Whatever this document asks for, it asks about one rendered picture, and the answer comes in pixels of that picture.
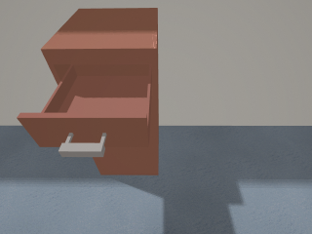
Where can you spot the handle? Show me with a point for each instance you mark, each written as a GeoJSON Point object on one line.
{"type": "Point", "coordinates": [82, 149]}

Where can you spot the drawer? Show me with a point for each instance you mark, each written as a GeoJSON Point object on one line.
{"type": "Point", "coordinates": [92, 99]}

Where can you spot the cabinet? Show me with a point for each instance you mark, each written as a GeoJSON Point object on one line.
{"type": "Point", "coordinates": [113, 36]}

